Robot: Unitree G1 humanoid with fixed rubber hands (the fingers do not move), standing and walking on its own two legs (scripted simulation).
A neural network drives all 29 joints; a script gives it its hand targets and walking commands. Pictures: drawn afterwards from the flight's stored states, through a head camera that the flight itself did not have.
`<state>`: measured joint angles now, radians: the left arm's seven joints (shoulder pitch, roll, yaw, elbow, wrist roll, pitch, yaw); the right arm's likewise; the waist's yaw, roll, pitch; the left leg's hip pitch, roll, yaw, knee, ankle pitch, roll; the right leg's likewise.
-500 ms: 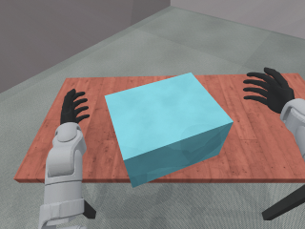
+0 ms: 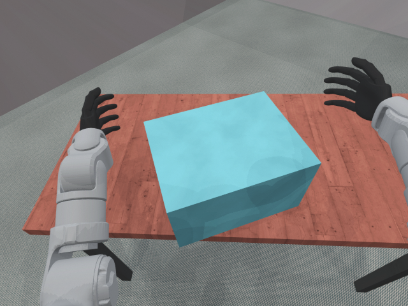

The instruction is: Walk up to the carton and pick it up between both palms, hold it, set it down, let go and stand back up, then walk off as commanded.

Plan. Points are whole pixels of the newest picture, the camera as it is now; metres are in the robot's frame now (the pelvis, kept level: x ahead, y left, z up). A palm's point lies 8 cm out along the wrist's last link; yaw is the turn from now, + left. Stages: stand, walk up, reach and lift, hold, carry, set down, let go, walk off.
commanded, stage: reach and lift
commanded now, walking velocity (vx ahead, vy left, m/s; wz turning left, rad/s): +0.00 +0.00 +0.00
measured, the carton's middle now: (223, 165) +0.42 +0.01 -0.01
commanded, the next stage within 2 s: none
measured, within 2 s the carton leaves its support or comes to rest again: neither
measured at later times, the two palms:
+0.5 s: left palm (120, 166) +0.37 +0.23 +0.06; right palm (345, 123) +0.45 -0.24 +0.10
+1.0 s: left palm (127, 169) +0.36 +0.21 +0.06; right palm (335, 130) +0.44 -0.22 +0.09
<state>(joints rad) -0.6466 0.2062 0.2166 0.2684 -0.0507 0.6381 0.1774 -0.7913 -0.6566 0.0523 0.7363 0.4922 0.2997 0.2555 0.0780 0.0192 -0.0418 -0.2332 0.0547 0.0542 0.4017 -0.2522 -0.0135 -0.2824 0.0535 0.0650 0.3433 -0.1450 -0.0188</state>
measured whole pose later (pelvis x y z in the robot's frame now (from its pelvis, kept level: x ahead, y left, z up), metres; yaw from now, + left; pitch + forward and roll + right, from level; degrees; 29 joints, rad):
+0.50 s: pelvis +0.00 -0.01 +0.00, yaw +0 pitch +12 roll +0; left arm -0.53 0.10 0.22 0.50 -0.05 0.21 0.14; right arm -0.79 -0.57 0.07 0.94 0.42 -0.01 0.24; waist 0.10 0.02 -0.06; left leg -0.37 0.05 0.05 0.40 -0.23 -0.02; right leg -0.43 0.05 0.06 0.36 -0.13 -0.02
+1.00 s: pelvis +0.00 -0.01 +0.00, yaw +0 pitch +13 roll +0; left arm -0.55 0.06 0.17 0.68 -0.05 0.04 0.15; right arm -0.79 -0.51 0.12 1.07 0.40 -0.12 0.20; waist 0.13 0.02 -0.14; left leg -0.41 0.06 0.05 0.40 -0.23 -0.02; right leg -0.47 0.05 0.07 0.36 -0.13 -0.02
